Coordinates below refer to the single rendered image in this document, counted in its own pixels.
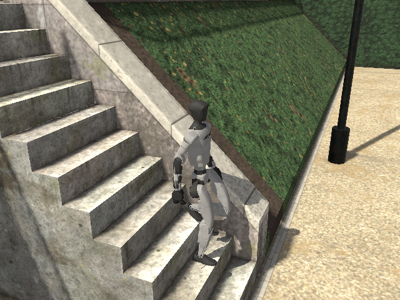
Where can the stairs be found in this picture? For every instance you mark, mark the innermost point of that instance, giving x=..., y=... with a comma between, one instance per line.
x=84, y=215

